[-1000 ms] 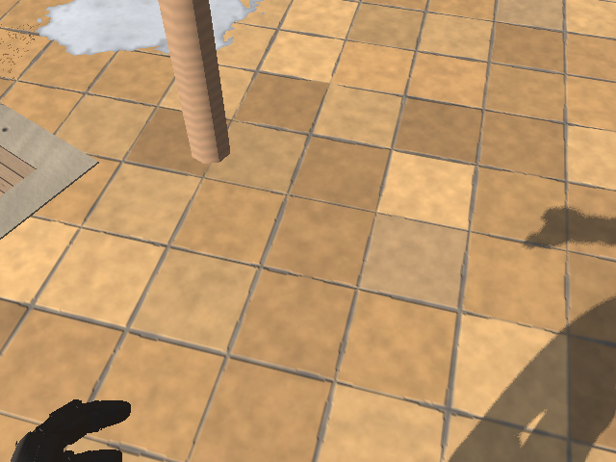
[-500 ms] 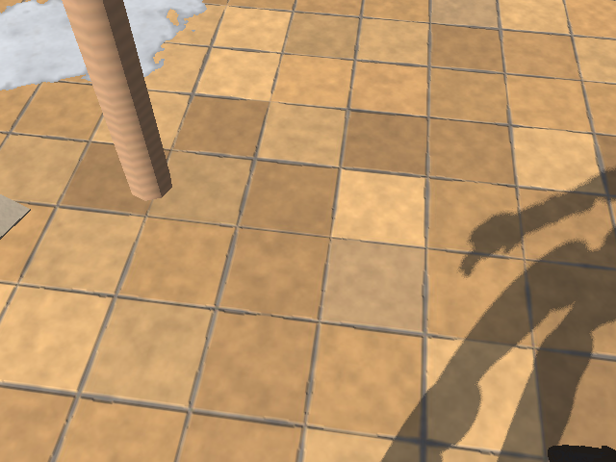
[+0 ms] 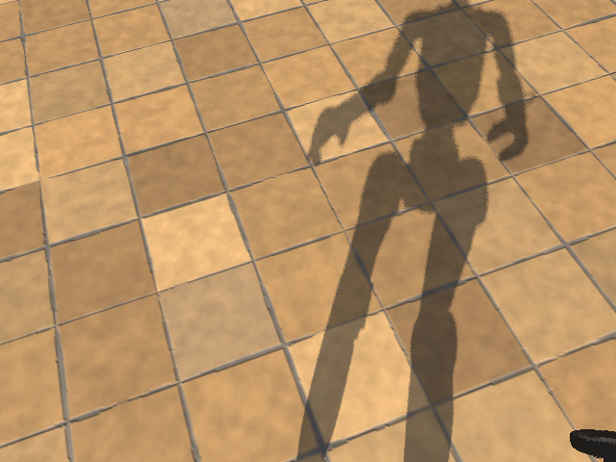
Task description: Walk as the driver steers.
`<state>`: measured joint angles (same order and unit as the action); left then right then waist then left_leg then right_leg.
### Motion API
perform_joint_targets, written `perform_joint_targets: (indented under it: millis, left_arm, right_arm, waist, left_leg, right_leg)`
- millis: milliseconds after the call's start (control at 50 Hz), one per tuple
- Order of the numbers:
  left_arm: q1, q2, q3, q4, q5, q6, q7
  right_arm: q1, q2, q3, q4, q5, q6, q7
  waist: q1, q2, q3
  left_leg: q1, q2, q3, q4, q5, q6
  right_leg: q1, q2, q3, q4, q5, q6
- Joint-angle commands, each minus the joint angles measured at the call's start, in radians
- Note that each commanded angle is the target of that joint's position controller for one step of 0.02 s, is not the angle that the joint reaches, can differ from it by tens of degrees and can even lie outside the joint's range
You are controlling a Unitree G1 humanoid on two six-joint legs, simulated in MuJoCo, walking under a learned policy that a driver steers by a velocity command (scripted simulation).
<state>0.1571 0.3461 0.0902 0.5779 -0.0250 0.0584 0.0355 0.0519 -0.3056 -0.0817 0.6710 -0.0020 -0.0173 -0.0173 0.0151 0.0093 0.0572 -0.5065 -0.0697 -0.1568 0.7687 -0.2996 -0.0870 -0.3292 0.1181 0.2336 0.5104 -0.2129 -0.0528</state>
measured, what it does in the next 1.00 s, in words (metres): walks ahead, turning left: left foot, then right foot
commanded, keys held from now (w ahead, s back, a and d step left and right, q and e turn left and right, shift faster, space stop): e+shift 0.08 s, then w+shift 0.14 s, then w+q+shift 0.78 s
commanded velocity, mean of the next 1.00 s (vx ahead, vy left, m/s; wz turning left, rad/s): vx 0.69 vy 0.00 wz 0.24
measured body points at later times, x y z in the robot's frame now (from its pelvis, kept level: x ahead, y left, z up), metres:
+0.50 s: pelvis +0.12 -0.03 -0.01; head +0.14 -0.02 +0.44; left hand +0.36 +0.18 -0.08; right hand +0.05 -0.31 -0.12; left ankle +0.07 +0.14 -0.73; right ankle +0.12 -0.15 -0.74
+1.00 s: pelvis +0.46 +0.03 -0.05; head +0.49 +0.03 +0.40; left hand +0.36 +0.28 -0.17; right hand +0.72 -0.17 -0.14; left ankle +0.52 +0.07 -0.74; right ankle +0.25 -0.17 -0.61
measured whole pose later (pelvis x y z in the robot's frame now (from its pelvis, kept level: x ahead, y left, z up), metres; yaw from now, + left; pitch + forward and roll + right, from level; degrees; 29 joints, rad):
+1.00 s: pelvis +0.46 +0.03 -0.05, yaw +19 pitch +1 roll +0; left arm 0.43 0.26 0.02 0.82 0.04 -0.06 0.00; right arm 0.11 -0.33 -0.05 0.68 -0.02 0.00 0.05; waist 0.04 0.02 0.06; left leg -0.52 -0.14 0.12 0.79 -0.29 0.20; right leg -0.10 -0.08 -0.07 1.29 -0.38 0.03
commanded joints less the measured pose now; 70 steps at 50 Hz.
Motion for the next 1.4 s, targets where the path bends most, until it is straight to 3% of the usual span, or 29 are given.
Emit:
perform_joint_targets:
  millis: [20,100,140,160,200,300,320,400,460,480,500,520,540,580,720,800,880,920,940,960,980,1020,1060,1160,1280,1340,1360,1380,1400]
  left_arm:
    - [-0.032,0.175,0.053,-0.08,0.0,-0.008,0.0]
    - [-0.08,0.152,0.042,-0.095,-0.013,-0.002,-0.003]
    - [0.015,0.038,-0.002,-0.086,0.001,-0.008,-0.01]
    - [0.012,0.071,0.001,-0.108,-0.007,-0.032,-0.013]
    - [0.011,0.139,0.014,-0.061,0.013,-0.055,-0.016]
    - [-0.077,0.029,-0.027,-0.072,0.028,-0.121,-0.03]
    - [-0.098,0.048,-0.033,-0.07,0.123,-0.088,-0.075]
    - [-0.073,0.01,-0.047,-0.067,0.058,-0.082,-0.1]
    - [0.07,0.041,-0.035,-0.01,0.05,-0.109,-0.039]
    - [0.205,0.089,-0.019,0.019,0.057,-0.123,-0.021]
    - [0.341,0.205,0.006,0.025,0.087,-0.131,-0.007]
    - [0.287,0.261,0.027,0.032,0.09,-0.121,-0.005]
    - [0.227,0.166,0.003,0.022,0.085,-0.125,-0.012]
    - [0.163,0.068,-0.027,0.024,0.074,-0.131,-0.021]
    - [0.267,0.012,-0.038,0.139,0.061,-0.167,-0.031]
    - [0.295,0.029,-0.034,0.199,0.064,-0.173,-0.021]
    - [0.305,0.147,-0.011,0.225,0.067,-0.146,-0.001]
    - [0.231,0.186,0.0,0.191,0.073,-0.119,-0.003]
    - [0.245,0.109,-0.015,0.19,0.086,-0.123,-0.022]
    - [0.257,0.02,-0.041,0.077,0.067,-0.144,-0.039]
    - [0.101,0.094,-0.035,0.025,0.068,-0.169,-0.037]
    - [0.095,0.08,-0.05,0.028,0.063,-0.186,-0.034]
    - [0.146,0.064,-0.058,0.049,0.098,-0.149,-0.035]
    - [-0.087,0.016,-0.08,-0.047,0.088,-0.107,-0.052]
    - [-0.168,0.039,-0.082,-0.07,0.058,-0.125,-0.056]
    - [0.253,0.164,-0.022,0.033,0.044,-0.128,-0.013]
    - [0.459,0.23,0.005,0.071,0.071,-0.132,0.013]
    - [0.381,0.284,0.011,0.054,0.105,-0.134,0.007]
    - [0.236,0.224,0.017,0.036,0.095,-0.127,-0.004]
  right_arm:
    - [-0.021,-0.089,-0.026,-0.071,0.004,-0.024,0.006]
    - [0.085,-0.116,-0.044,-0.035,0.011,-0.041,0.018]
    - [0.153,-0.191,-0.057,-0.037,-0.001,-0.029,0.009]
    - [0.177,-0.217,-0.063,-0.028,-0.029,-0.044,0.019]
    - [0.119,-0.136,-0.038,-0.051,-0.001,-0.056,0.007]
    - [0.287,-0.129,-0.013,-0.005,0.016,-0.064,0.006]
    - [0.301,-0.169,-0.027,0.032,-0.037,-0.044,0.029]
    - [0.266,-0.199,-0.045,0.027,-0.024,-0.018,0.048]
    - [0.27,-0.146,-0.036,0.038,-0.014,-0.012,0.044]
    - [0.239,-0.103,-0.026,0.025,-0.008,-0.026,0.044]
    - [0.212,0.006,0.005,-0.029,0.017,-0.045,0.044]
    - [0.167,-0.018,0.011,-0.068,0.014,-0.044,0.038]
    - [0.128,-0.062,0.001,-0.059,-0.003,-0.032,0.042]
    - [0.181,-0.073,-0.007,-0.016,-0.022,-0.018,0.073]
    - [0.006,-0.038,0.014,-0.06,-0.031,0.016,0.119]
    - [-0.15,-0.025,0.044,-0.114,-0.032,0.016,0.141]
    - [-0.009,-0.057,0.043,-0.085,-0.02,0.016,0.115]
    - [0.406,-0.162,-0.011,0.037,-0.02,0.005,0.081]
    - [0.418,-0.223,-0.041,0.071,-0.017,0.011,0.053]
    - [0.322,-0.344,-0.063,0.028,-0.035,0.032,0.046]
    - [0.372,-0.325,-0.067,0.01,-0.024,0.038,0.041]
    - [0.327,-0.248,-0.05,0.045,-0.021,0.018,0.026]
    - [0.247,-0.197,-0.027,0.035,-0.017,-0.01,0.014]
    - [0.271,-0.166,-0.015,0.044,-0.005,-0.054,0.027]
    - [0.338,-0.218,-0.037,0.081,0.01,-0.058,0.023]
    - [0.241,-0.283,-0.048,0.069,-0.011,-0.064,0.026]
    - [0.221,-0.156,-0.015,0.047,-0.017,-0.078,0.027]
    - [0.312,-0.031,0.023,-0.017,0.032,-0.075,0.028]
    - [0.309,-0.106,0.026,0.001,0.011,-0.06,0.018]
  waist:
    - [0.002,-0.179,-0.16]
    - [-0.048,-0.18,-0.203]
    - [-0.028,0.144,-0.215]
    - [-0.02,0.275,-0.132]
    - [-0.023,0.161,-0.043]
    - [-0.081,0.094,-0.006]
    - [-0.071,0.05,-0.003]
    - [-0.046,0.208,-0.005]
    - [0.034,0.088,-0.042]
    - [0.108,0.018,-0.109]
    - [0.171,-0.235,-0.232]
    - [0.134,-0.248,-0.188]
    - [0.105,-0.122,-0.1]
    - [0.041,-0.121,-0.065]
    - [0.024,-0.111,0.072]
    - [0.032,-0.073,0.135]
    - [-0.091,-0.133,-0.028]
    - [-0.28,-0.132,-0.237]
    - [-0.224,0.012,-0.23]
    - [-0.103,0.25,-0.294]
    - [-0.183,0.052,-0.332]
    - [-0.076,-0.074,-0.084]
    - [0.018,-0.086,-0.018]
    - [-0.006,-0.032,0.1]
    - [-0.064,0.03,-0.012]
    - [0.18,0.03,-0.251]
    - [0.243,-0.091,-0.367]
    - [0.106,-0.429,-0.473]
    - [0.07,-0.333,-0.376]
  left_leg:
    - [0.027,-0.022,-0.002,-0.085,-0.004,0.01]
    - [0.275,0.009,0.025,-0.368,0.129,0.049]
    - [0.56,0.301,-0.329,-0.51,-0.256,0.199]
    - [0.489,0.417,-0.605,-0.603,-0.538,0.305]
    - [0.412,0.37,-0.461,-0.601,-0.495,0.28]
    - [0.348,0.259,-0.298,-0.629,-0.3,0.279]
    - [0.276,0.205,-0.248,-0.627,-0.277,0.256]
    - [0.122,0.151,-0.195,-0.602,-0.192,0.26]
    - [-0.009,0.134,-0.212,-0.448,-0.164,0.24]
    - [-0.15,0.077,-0.154,-0.266,-0.188,0.207]
    - [-0.293,-0.022,-0.001,0.099,-0.259,0.165]
    - [-0.419,0.024,0.052,0.281,-0.17,0.161]
    - [-0.429,0.078,0.032,0.364,-0.082,0.166]
    - [-0.369,0.12,0.067,0.377,0.01,0.145]
    - [-0.464,0.156,0.12,0.409,0.204,0.139]
    - [-0.328,0.14,0.274,0.153,0.242,0.196]
    - [0.041,-0.019,0.388,0.021,0.108,0.292]
    - [0.547,-0.067,0.289,-0.055,0.022,0.354]
    - [0.759,0.031,0.107,-0.097,-0.083,0.368]
    - [0.96,0.282,-0.475,-0.284,-0.201,0.523]
    - [0.947,0.299,-0.622,-0.436,-0.242,0.527]
    - [0.637,0.272,-0.493,-0.526,-0.104,0.461]
    - [0.393,0.18,-0.336,-0.53,0.027,0.444]
    - [0.093,0.052,-0.213,-0.621,0.155,0.412]
    - [0.335,0.077,-0.234,-0.496,0.677,0.305]
    - [0.295,0.046,-0.222,0.018,0.885,0.234]
    - [0.132,-0.018,-0.148,0.372,0.471,0.224]
    - [-0.127,-0.119,-0.037,0.622,-0.198,0.202]
    - [-0.234,-0.023,0.004,0.68,-0.092,0.214]
  right_leg:
    - [0.155,-0.226,0.321,-0.086,0.239,-0.137]
    - [0.095,-0.164,0.342,-0.023,0.088,-0.092]
    - [-0.257,0.036,0.07,0.293,-0.47,-0.014]
    - [-0.409,-0.005,0.013,0.494,-0.379,0.004]
    - [-0.441,-0.097,-0.064,0.604,-0.223,0.048]
    - [-0.395,-0.146,-0.18,0.52,-0.04,0.072]
    - [-0.317,-0.123,-0.226,0.441,-0.05,0.08]
    - [-0.015,-0.064,-0.28,0.122,-0.169,0.102]
    - [0.342,-0.078,-0.262,-0.103,0.002,0.065]
    - [0.567,-0.183,-0.168,-0.098,-0.073,0.045]
    - [0.721,-0.488,0.198,-0.235,-0.498,0.002]
    - [0.57,-0.605,0.449,-0.322,-0.678,-0.059]
    - [0.487,-0.554,0.372,-0.307,-0.619,-0.059]
    - [0.397,-0.443,0.118,-0.322,-0.41,-0.024]
    - [0.352,-0.376,-0.269,-0.405,0.02,-0.017]
    - [0.325,-0.345,-0.449,-0.442,0.305,0.009]
    - [0.432,-0.377,-0.521,-0.096,1.315,0.031]
    - [0.241,-0.399,-0.484,0.431,1.232,0.006]
    - [-0.046,-0.272,-0.462,0.76,0.303,0.028]
    - [-0.457,-0.099,-0.368,1.128,-0.293,0.09]
    - [-0.551,-0.125,-0.171,1.129,-0.173,0.072]
    - [-0.504,-0.215,-0.164,0.939,-0.098,0.063]
    - [-0.367,-0.253,-0.157,0.829,-0.148,0.089]
    - [-0.265,-0.252,-0.235,0.43,0.04,0.144]
    - [-0.04,-0.134,-0.232,0.053,0.277,0.08]
    - [0.454,-0.118,-0.221,0.057,0.053,0.054]
    - [0.685,-0.317,-0.022,0.046,-0.287,0.027]
    - [0.802,-0.597,0.547,-0.193,-0.544,-0.036]
    - [0.675,-0.573,0.642,-0.267,-0.703,-0.076]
